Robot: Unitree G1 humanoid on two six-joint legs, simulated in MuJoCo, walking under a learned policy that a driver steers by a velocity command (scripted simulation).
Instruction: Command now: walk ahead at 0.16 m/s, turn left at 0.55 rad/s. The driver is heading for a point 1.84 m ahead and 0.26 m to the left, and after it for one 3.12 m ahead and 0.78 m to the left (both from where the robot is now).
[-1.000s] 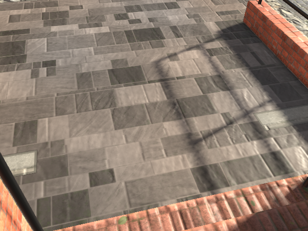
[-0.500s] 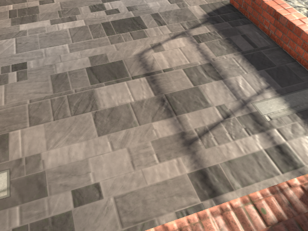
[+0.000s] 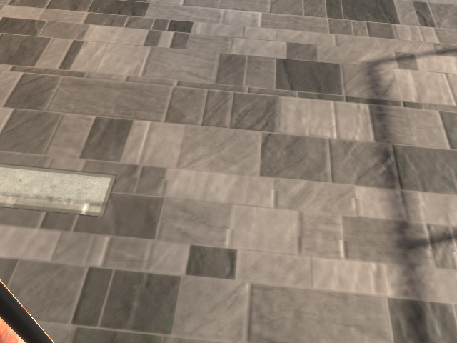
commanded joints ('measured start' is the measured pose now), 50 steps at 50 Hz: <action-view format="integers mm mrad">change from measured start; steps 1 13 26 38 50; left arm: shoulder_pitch -54 -279 -143 -53 55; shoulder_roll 94 50 39 119 101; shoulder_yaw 11 -14 -19 -20 -22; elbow -130 -264 -321 -299 -230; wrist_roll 24 45 -54 -7 -7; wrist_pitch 17 65 67 13 -20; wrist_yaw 4 3 -20 -30 -1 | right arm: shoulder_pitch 244 128 14 -68 -171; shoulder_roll -196 -111 -135 -23 30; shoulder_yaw -41 18 -16 1 41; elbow -24 -168 -309 -324 -329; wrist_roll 8 -16 -35 -28 -39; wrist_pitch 38 51 99 113 132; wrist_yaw -44 -71 -34 -20 -28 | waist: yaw -84 -42 6 -65 -23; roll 69 101 111 -78 -92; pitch -216 -168 -116 -91 -88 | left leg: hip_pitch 439 64 -113 -695 -671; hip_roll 463 211 83 -162 11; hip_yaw -507 -527 -591 -157 -141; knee -59 69 -75 1343 1002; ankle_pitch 650 610 59 -119 -21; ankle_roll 341 146 80 -183 -208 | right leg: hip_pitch -535 -338 401 278 394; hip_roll -7 74 131 -112 -154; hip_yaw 78 123 93 304 406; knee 29 -399 -1446 -1465 -1500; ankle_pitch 186 712 345 864 616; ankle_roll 37 97 21 -199 -256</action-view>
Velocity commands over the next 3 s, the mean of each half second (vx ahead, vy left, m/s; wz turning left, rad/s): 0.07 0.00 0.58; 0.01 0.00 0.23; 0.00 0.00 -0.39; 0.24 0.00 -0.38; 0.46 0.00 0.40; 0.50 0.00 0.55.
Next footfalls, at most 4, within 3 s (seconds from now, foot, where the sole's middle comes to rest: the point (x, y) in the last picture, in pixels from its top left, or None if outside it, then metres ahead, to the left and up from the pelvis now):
0.54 right None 0.09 -0.14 -0.77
1.16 left None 0.05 0.10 -0.77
1.88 right None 0.06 -0.21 -0.77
2.38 left None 0.35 -0.08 -0.95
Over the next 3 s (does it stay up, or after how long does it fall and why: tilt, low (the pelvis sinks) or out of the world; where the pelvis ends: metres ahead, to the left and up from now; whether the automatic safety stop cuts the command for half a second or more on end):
stays up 0.66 -0.18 -0.36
